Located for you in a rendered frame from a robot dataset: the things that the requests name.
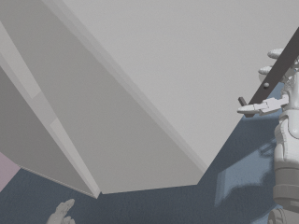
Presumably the robot left hand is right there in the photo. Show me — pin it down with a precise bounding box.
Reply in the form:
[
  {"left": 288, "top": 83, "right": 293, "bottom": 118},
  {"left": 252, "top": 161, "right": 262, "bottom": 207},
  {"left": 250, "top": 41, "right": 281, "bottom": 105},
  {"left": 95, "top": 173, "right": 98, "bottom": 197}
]
[{"left": 46, "top": 199, "right": 76, "bottom": 224}]

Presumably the fridge door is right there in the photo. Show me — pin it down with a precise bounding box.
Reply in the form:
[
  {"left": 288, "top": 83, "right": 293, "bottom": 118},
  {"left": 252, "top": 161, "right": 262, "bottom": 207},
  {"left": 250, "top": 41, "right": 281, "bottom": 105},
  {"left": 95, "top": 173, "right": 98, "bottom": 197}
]
[{"left": 0, "top": 0, "right": 299, "bottom": 194}]

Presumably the robot right forearm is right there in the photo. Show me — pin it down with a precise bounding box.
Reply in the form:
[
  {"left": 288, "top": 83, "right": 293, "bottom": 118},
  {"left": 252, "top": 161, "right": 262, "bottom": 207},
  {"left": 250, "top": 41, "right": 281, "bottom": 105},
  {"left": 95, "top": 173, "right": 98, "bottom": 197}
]
[{"left": 273, "top": 109, "right": 299, "bottom": 214}]

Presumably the robot right hand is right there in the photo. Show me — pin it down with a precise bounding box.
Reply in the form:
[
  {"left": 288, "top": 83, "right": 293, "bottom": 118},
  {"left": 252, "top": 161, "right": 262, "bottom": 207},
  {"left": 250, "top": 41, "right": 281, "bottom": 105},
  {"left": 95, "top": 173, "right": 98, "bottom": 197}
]
[{"left": 236, "top": 49, "right": 299, "bottom": 116}]

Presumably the right robot upper arm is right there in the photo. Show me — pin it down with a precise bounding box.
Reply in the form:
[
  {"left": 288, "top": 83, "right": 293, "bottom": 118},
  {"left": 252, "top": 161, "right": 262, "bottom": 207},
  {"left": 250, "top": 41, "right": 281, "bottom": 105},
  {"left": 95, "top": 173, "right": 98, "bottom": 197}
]
[{"left": 267, "top": 208, "right": 299, "bottom": 224}]

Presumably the handle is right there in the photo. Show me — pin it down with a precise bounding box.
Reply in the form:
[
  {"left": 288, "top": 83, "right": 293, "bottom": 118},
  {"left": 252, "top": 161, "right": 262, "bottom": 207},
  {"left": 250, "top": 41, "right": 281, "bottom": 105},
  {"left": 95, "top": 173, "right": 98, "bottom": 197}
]
[{"left": 238, "top": 27, "right": 299, "bottom": 118}]

